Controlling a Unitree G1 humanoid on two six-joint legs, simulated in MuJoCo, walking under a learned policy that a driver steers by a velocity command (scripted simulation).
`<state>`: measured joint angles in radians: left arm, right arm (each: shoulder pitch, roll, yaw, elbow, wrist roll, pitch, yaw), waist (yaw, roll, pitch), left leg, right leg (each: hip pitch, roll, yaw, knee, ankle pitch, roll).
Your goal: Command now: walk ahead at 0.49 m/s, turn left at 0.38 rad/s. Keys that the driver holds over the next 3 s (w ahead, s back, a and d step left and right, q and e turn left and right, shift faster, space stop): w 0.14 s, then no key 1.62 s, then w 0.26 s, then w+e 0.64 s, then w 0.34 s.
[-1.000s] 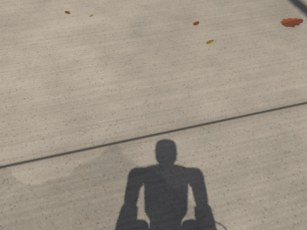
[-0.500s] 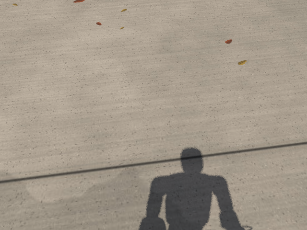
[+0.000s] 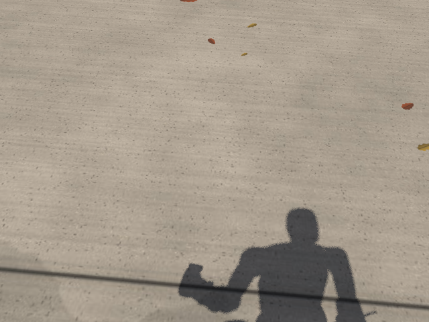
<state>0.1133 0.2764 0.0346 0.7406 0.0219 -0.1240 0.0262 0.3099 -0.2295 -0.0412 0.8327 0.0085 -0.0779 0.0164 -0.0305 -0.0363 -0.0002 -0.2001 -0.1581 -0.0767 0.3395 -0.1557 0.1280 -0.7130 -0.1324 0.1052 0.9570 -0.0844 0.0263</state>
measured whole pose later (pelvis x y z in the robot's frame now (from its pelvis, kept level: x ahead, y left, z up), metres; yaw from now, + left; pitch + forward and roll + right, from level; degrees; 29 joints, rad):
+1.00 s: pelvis +0.27 -0.03 -0.01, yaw +4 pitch -1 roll -1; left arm 0.24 0.21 0.03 0.94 0.01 -0.02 0.02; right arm 0.21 -0.19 -0.04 0.92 0.00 -0.02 -0.04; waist 0.01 0.00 0.03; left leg -0.26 0.00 -0.04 0.57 -0.30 0.00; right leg -0.23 0.01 -0.02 0.54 -0.30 0.00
